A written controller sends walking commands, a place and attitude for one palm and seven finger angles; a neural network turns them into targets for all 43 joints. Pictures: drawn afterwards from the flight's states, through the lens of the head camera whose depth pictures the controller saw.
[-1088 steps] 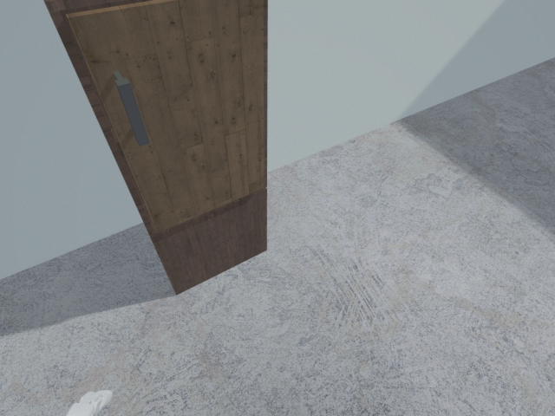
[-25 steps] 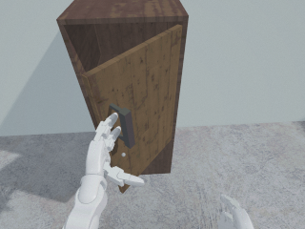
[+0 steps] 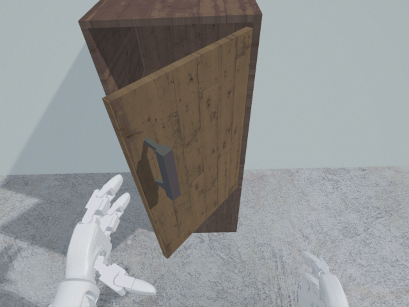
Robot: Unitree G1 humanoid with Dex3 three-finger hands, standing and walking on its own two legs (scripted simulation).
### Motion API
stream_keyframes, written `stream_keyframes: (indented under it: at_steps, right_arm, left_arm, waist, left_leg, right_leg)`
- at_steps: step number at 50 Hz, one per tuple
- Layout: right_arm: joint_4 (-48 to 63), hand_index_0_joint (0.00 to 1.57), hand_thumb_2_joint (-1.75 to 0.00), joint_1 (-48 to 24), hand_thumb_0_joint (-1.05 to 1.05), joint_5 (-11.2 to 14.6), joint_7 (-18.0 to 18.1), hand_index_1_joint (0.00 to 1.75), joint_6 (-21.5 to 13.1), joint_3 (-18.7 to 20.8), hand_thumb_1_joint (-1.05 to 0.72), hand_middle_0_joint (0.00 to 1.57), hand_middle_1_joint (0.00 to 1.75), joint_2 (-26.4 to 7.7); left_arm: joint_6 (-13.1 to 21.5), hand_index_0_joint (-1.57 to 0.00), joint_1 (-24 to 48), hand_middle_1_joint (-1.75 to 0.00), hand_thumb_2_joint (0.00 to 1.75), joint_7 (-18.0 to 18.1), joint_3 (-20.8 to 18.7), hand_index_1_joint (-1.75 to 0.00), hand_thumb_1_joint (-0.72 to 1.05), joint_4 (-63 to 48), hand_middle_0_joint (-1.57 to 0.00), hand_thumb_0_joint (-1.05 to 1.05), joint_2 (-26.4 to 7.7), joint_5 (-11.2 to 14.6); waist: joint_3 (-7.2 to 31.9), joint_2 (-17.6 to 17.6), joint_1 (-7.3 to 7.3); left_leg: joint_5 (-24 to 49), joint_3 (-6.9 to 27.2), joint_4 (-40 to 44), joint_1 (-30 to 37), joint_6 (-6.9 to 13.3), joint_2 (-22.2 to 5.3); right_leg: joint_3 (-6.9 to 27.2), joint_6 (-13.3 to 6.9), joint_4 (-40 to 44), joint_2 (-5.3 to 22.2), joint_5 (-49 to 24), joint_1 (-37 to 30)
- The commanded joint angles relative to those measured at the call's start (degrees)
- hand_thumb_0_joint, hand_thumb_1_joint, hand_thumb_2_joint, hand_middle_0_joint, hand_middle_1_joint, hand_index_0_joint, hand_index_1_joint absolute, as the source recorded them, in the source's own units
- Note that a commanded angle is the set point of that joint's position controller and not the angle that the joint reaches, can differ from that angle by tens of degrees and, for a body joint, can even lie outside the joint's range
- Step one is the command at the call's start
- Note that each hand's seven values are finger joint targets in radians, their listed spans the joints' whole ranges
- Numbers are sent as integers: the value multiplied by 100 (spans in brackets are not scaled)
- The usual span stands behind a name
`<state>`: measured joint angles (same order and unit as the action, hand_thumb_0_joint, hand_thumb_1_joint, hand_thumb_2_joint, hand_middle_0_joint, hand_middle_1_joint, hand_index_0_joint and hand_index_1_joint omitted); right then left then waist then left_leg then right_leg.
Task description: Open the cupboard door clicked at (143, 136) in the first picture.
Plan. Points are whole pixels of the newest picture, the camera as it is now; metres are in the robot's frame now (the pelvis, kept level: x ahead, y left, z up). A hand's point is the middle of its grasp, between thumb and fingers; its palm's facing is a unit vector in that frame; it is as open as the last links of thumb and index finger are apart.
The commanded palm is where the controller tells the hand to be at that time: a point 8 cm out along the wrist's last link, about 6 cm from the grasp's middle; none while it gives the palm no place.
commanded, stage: draw the hand back to the body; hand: left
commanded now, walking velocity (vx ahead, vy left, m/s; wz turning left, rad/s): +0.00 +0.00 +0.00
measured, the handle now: (162, 169) +0.35 +0.11 +0.11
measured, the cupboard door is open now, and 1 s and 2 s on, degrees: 48 48 48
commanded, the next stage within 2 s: step back with the hand held close in 1.68 s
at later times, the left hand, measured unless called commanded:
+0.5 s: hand (98, 241) +0.19 +0.18 +0.13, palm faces +0.07 -1.00 -0.05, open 16.3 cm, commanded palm +0.16 +0.24 +0.14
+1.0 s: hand (40, 221) +0.20 +0.26 +0.16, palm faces +0.30 -0.89 -0.34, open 12.7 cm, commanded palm +0.16 +0.31 +0.17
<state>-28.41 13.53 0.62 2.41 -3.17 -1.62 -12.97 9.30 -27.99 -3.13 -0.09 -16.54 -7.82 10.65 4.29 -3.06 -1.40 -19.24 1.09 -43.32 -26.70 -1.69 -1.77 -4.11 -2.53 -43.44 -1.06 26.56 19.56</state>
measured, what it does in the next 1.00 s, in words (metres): stands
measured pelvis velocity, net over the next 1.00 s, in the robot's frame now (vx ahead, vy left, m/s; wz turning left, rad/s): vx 0.01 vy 0.04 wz -0.03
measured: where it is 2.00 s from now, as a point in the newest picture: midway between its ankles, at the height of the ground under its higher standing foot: outside the picture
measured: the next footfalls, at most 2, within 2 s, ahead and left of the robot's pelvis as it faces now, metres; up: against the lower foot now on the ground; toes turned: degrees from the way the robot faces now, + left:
none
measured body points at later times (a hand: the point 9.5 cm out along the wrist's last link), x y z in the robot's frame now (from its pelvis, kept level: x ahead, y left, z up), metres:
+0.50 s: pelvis -0.01 +0.01 +0.00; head -0.03 -0.01 +0.45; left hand +0.18 +0.23 +0.13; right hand +0.18 -0.21 -0.06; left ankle +0.03 +0.14 -0.71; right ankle -0.04 -0.08 -0.71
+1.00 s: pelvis +0.01 +0.04 +0.03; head -0.01 +0.03 +0.48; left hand +0.18 +0.30 +0.18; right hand +0.19 -0.18 -0.05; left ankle +0.03 +0.14 -0.71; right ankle -0.04 -0.08 -0.71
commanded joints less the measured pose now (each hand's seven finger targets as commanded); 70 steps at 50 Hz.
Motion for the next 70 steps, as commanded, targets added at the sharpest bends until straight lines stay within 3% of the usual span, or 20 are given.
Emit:
stream_keyframes:
  at_steps: [1,5,7,10,17,25,30,31,32,34,39,42,43,52,56,59,61,65,68,70]
  right_arm:
    - [971,20,-90,-559,0,33,64,30,-496,197,-90,20,30,-499]
    - [947,20,-90,-549,0,37,70,30,-610,190,-90,20,30,-503]
    - [966,20,-90,-545,0,50,77,30,-656,198,-90,20,30,-516]
    - [987,20,-90,-568,0,64,90,30,-711,178,-90,20,30,-482]
    - [964,20,-90,-649,0,141,158,30,-821,121,-90,20,30,-531]
    - [895,20,-90,-633,0,162,227,30,-970,91,-90,20,30,-551]
    - [836,20,-90,-649,0,201,243,30,-1040,67,-90,20,30,-569]
    - [779,20,-90,-752,0,92,345,30,-956,88,-90,20,30,-556]
    - [722,20,-90,-753,0,31,389,30,-933,58,-90,20,30,-488]
    - [670,20,-90,-727,0,23,385,30,-863,40,-90,20,30,-489]
    - [551,20,-90,-866,0,-34,403,30,-713,57,-90,20,30,-534]
    - [490,20,-90,-937,0,-66,397,30,-701,60,-90,20,30,-545]
    - [480,20,-90,-948,0,-67,399,30,-698,64,-90,20,30,-518]
    - [271,20,-90,-989,0,-82,322,30,-574,112,-90,20,30,-575]
    - [262,20,-90,-980,0,-91,288,30,-495,183,-90,20,30,-593]
    - [241,20,-90,-993,0,-82,273,30,-453,197,-90,20,30,-590]
    - [208,20,-90,-983,0,-77,259,30,-451,212,-90,20,30,-595]
    - [158,20,-90,-995,0,-68,273,30,-446,236,-90,20,30,-598]
    - [157,20,-90,-1026,0,-65,257,30,-417,243,-90,20,30,-611]
    - [165,20,-90,-1018,0,-62,247,30,-397,272,-90,20,30,-643]
  left_arm:
    - [499,-15,586,-30,30,-148,-298,-30,-50,-1329,-15,0,-463,145]
    - [493,-15,700,-30,30,-98,-241,-30,-50,-1296,-15,0,-423,135]
    - [479,-15,615,-30,30,-39,-477,-30,-50,-1452,-15,0,-699,119]
    - [429,-15,550,-30,30,12,-591,-30,-50,-1641,-15,0,-767,116]
    - [-7,-15,527,-30,30,-130,-704,-30,-50,-1523,-15,0,-784,344]
    - [-266,-15,570,-30,30,-300,-1190,-30,-50,-1880,-15,0,-1136,522]
    - [-338,-16,622,-30,37,-456,-1327,-30,-32,-2025,-16,0,-1166,665]
    - [-210,-16,802,-30,39,161,-1401,-30,-29,-2445,-16,0,-2030,-217]
    - [-239,-16,605,-30,40,426,-1356,-30,-26,-2256,-16,0,-1742,-266]
    - [-287,-16,292,-30,43,610,-1122,-30,-18,-2063,-16,0,-1431,-423]
    - [-213,-17,412,-30,51,880,-1267,-30,-1,-2006,-17,0,-1589,-646]
    - [-146,-17,379,-30,55,982,-1469,-30,9,-2124,-17,0,-1763,-714]
    - [-123,-17,354,-30,57,1009,-1495,-30,13,-2226,-17,0,-1767,-735]
    - [-155,-18,333,-30,70,1083,-1904,-30,44,-1843,-18,0,-1877,-756]
    - [-126,-19,408,-30,76,1079,-2182,-30,58,-1961,-19,0,-2031,-736]
    - [-136,-19,409,-30,81,1082,-2352,-30,69,-1897,-19,0,-2116,-709]
    - [-113,-19,567,-30,84,1093,-2468,-30,76,-2017,-19,0,-2215,-716]
    - [-128,-20,684,-30,90,1113,-2688,-30,90,-1855,-20,0,-2340,-677]
    - [-175,-20,539,-30,90,1059,-2419,-30,90,-1540,-20,0,-2025,-646]
    - [-168,-20,629,-30,90,1043,-2400,-30,90,-1593,-20,0,-2048,-656]
  waist:
    - [619,504,91]
    - [502,462,109]
    - [622,396,14]
    - [722,205,-62]
    - [306,425,-44]
    - [383,316,-117]
    - [403,-20,-139]
    - [121,18,-218]
    - [-192,83,-132]
    - [-196,197,-96]
    - [-101,47,-108]
    - [56,51,-172]
    - [138,-116,-181]
    - [-218,-84,-214]
    - [74,-57,-242]
    - [8,-61,-255]
    - [92,-310,-247]
    - [-40,-229,-243]
    - [-254,40,-203]
    - [-206,-4,-205]
  left_leg:
    - [936,-42,196,664,332,271]
    - [753,-11,159,566,333,266]
    - [743,-10,190,555,338,255]
    - [773,-45,232,627,335,257]
    - [534,-14,356,602,341,236]
    - [664,19,522,862,339,226]
    - [843,55,638,1064,312,213]
    - [726,-59,848,1226,321,179]
    - [584,-96,891,1282,319,198]
    - [667,-67,988,1462,337,147]
    - [722,-44,1518,1887,326,70]
    - [967,-20,1756,2070,311,37]
    - [1112,-40,1815,2175,309,30]
    - [1498,-33,2201,2289,239,-32]
    - [1926,-76,2203,2466,238,-52]
    - [2015,-112,2206,2450,237,-47]
    - [2132,-101,2205,2533,217,-51]
    - [2053,-131,2220,2532,222,-53]
    - [1937,-186,2237,2500,263,-34]
    - [1918,-211,2236,2529,284,-21]
  right_leg:
    - [397,349,789,88,-2455,406]
    - [419,338,824,98,-2048,580]
    - [420,293,828,83,-1845,480]
    - [387,255,815,63,-1776,432]
    - [395,270,1132,54,-1296,480]
    - [247,243,1166,-2,-1433,405]
    - [95,196,1093,-56,-1637,349]
    - [466,144,1734,84,-1471,347]
    - [482,147,2006,127,-1141,402]
    - [387,153,1969,136,-1199,280]
    - [302,158,2152,103,-1202,-178]
    - [257,135,2198,79,-1427,-559]
    - [255,128,2186,89,-1566,-645]
    - [228,120,2452,23,-1855,-1005]
    - [238,129,2428,28,-2194,-1207]
    - [251,135,2483,28,-2307,-1257]
    - [256,129,2484,28,-2349,-1278]
    - [256,139,2573,20,-2325,-1232]
    - [257,169,2652,28,-2328,-1154]
    - [279,174,2676,27,-2329,-1172]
